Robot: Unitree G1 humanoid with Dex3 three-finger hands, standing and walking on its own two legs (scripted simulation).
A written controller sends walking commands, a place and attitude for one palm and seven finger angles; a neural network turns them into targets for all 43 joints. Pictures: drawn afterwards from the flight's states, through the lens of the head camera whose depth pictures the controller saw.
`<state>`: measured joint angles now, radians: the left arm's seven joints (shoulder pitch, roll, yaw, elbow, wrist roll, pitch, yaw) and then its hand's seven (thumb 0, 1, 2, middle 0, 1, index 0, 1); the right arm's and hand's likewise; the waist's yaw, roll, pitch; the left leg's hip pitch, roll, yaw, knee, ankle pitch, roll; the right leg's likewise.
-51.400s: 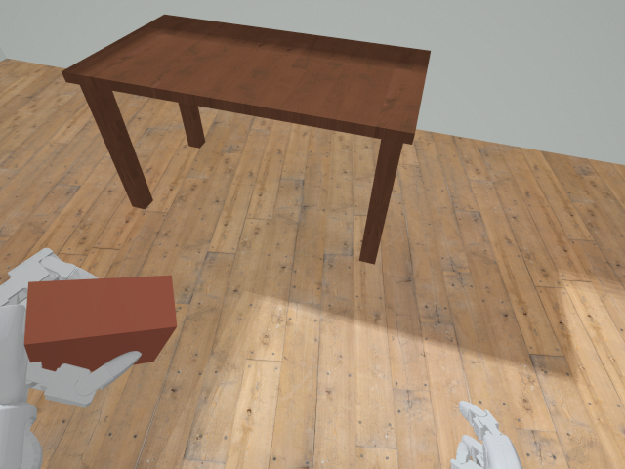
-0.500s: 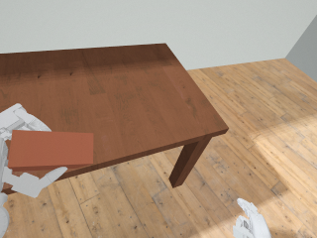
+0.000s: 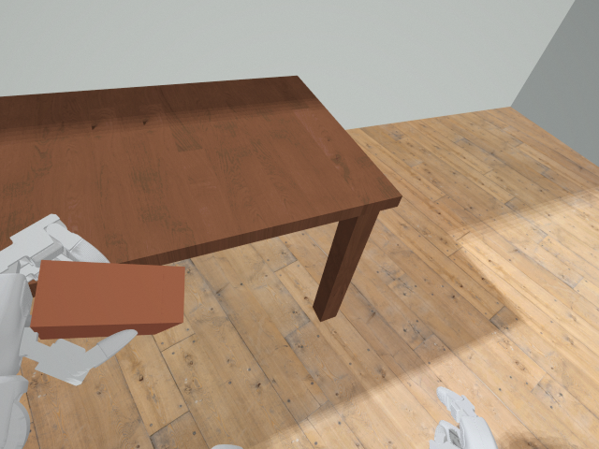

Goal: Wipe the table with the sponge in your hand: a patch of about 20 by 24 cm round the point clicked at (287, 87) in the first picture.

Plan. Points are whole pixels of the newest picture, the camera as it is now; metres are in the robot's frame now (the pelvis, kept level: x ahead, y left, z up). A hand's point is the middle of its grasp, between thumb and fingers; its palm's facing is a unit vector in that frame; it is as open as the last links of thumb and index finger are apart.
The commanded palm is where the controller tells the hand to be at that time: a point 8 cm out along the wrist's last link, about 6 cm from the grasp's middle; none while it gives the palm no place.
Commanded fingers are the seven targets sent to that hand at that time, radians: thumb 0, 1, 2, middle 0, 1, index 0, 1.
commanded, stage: stop stepping back and stand still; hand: left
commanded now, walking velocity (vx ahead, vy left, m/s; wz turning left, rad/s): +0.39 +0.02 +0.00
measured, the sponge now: (129, 304) +0.22 +0.20 +0.14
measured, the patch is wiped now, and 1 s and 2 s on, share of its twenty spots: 1.00 1.00 1.00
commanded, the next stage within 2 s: stand and wait in 1.52 s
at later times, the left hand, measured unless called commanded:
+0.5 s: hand (11, 439) +0.10 +0.23 +0.16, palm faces +0.39 -0.87 -0.29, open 9.6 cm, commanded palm +0.05 +0.28 +0.18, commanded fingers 0.00 0.10 1.30 -1.20 -1.60 -1.20 -1.60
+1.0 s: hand out of the picture +0.08 +0.24 +0.16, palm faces +0.44 -0.84 -0.33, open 9.6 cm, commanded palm +0.03 +0.28 +0.18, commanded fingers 0.00 0.10 1.30 -1.20 -1.60 -1.20 -1.60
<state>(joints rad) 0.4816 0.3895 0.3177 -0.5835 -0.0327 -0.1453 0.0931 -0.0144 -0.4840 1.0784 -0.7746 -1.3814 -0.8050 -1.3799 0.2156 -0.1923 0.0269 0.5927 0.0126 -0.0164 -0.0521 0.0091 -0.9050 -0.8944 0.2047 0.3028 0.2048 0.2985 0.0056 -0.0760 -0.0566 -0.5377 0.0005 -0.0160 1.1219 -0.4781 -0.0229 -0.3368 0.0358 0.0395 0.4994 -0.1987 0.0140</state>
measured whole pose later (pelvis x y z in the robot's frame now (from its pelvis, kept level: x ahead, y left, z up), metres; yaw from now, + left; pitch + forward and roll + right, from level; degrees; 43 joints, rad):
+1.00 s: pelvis -0.11 -0.01 -0.01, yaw +3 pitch -1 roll -1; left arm 0.48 0.37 0.32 -0.53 -0.03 -0.12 0.16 -0.01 -0.49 1.08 -0.78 -1.38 -0.81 -1.38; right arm 0.23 -0.20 0.02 0.63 0.01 -0.11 -0.08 0.01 -0.91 -0.89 0.20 0.30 0.20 0.30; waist 0.00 -0.05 -0.02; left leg -0.32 0.01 -0.01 0.65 -0.32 0.02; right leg -0.34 0.00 -0.03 0.66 -0.34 0.01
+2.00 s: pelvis -0.10 +0.01 +0.01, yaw +2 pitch +0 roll -1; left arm 0.49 0.34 0.29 -0.43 -0.04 -0.12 0.16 -0.01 -0.48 1.08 -0.77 -1.39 -0.80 -1.39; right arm 0.21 -0.21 0.03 0.62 0.00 -0.07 -0.07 0.01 -0.90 -0.89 0.20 0.30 0.20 0.30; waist 0.01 0.00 -0.04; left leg -0.22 -0.01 0.01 0.47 -0.24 0.03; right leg -0.22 0.00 -0.01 0.40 -0.17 0.02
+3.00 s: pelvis -0.09 +0.01 +0.01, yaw +3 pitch -1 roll -1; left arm 0.48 0.33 0.28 -0.42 -0.05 -0.10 0.15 -0.01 -0.48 1.08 -0.77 -1.39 -0.80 -1.39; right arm 0.19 -0.22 0.02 0.60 0.01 -0.05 -0.07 0.01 -0.91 -0.89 0.20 0.30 0.20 0.30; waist 0.02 0.02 -0.04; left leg -0.20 -0.01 0.00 0.45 -0.24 0.02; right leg -0.20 0.00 -0.01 0.38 -0.17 0.01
